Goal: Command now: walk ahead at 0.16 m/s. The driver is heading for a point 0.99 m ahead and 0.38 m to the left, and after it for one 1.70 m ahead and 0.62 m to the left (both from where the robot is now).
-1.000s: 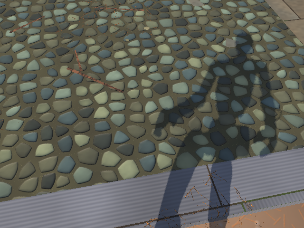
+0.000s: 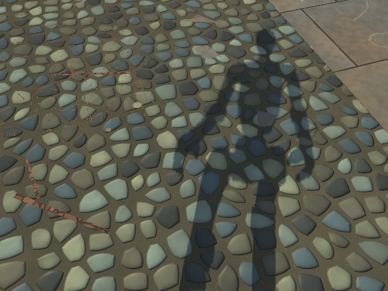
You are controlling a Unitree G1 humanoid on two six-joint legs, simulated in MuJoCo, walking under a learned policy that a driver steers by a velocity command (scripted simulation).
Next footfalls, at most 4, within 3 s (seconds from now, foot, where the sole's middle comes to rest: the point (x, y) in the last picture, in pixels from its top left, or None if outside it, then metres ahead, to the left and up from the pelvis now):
0.16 right None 0.16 -0.15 -0.78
2.34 left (162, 280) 0.50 0.11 -0.78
2.82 right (177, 192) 0.85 0.07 -0.78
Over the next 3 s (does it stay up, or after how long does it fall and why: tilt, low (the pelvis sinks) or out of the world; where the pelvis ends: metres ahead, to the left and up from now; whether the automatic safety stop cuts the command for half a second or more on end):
stays up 0.72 0.11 0.00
